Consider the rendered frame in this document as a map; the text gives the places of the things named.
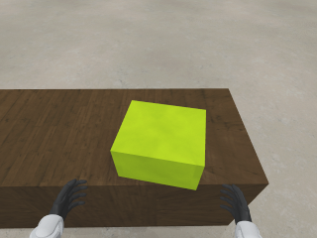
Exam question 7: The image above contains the pedestal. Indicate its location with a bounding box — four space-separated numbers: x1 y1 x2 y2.
0 88 269 229

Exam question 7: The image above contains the robot right hand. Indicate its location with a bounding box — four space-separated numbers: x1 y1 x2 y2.
220 183 253 225

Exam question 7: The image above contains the robot left hand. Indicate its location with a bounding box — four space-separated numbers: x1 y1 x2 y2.
49 178 88 221

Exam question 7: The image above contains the right robot forearm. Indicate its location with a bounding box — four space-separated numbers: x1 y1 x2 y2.
234 220 263 238

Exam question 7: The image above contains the carton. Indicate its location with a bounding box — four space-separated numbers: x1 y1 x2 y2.
110 100 206 190

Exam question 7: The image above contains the left robot forearm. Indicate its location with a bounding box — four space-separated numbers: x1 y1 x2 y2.
29 214 64 238

